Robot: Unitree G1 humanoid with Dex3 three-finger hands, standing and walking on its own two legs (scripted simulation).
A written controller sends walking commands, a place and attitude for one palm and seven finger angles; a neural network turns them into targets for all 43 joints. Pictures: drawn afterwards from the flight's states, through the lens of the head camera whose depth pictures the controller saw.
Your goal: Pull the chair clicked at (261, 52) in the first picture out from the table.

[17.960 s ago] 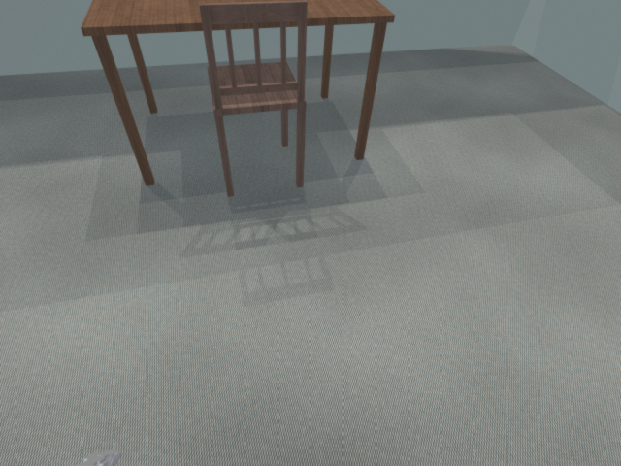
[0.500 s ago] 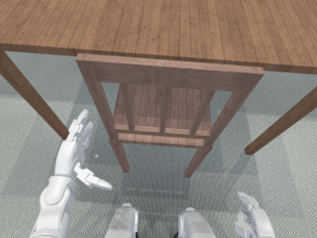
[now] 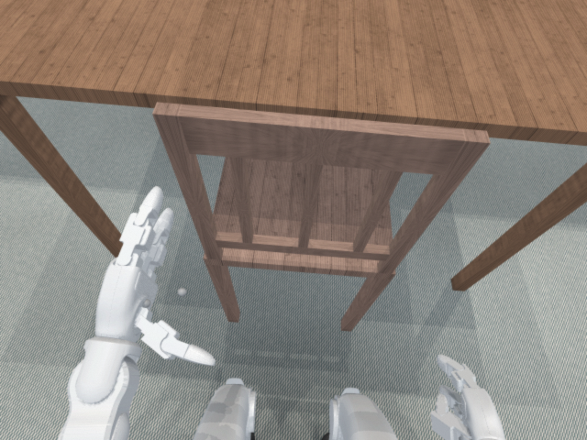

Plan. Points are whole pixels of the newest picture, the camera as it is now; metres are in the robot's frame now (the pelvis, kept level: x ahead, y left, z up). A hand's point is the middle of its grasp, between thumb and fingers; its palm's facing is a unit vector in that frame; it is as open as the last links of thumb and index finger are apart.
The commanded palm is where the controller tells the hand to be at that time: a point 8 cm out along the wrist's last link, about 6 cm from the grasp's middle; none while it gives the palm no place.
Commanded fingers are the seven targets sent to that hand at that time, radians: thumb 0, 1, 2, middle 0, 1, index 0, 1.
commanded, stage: aim the fingers beside a spindle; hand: left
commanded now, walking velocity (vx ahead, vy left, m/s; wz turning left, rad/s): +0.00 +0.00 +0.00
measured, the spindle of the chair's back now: (308, 208) +0.44 -0.01 +0.01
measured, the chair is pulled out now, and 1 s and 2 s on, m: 0.00 0.00 0.00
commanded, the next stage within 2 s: none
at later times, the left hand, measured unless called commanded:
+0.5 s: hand (183, 294) +0.31 +0.16 -0.01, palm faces -0.06 -1.00 +0.00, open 17.0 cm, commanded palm +0.29 +0.21 +0.02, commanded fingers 0.00 -0.50 0.30 -0.06 -0.08 -0.06 -0.08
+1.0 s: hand (176, 282) +0.30 +0.15 +0.06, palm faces -0.05 -1.00 -0.06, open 16.9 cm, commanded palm +0.29 +0.22 +0.03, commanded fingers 0.00 -0.50 0.30 -0.06 -0.08 -0.06 -0.08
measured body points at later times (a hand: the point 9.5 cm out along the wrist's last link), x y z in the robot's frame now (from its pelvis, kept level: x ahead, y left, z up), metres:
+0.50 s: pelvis +0.00 +0.00 +0.00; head +0.11 +0.02 +0.43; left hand +0.30 +0.21 -0.01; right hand +0.17 -0.24 -0.10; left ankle +0.03 +0.11 -0.63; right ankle +0.01 -0.12 -0.63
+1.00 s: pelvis +0.01 +0.00 +0.01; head +0.12 +0.02 +0.44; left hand +0.29 +0.20 +0.07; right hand +0.17 -0.24 -0.09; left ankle +0.03 +0.11 -0.63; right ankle +0.01 -0.12 -0.63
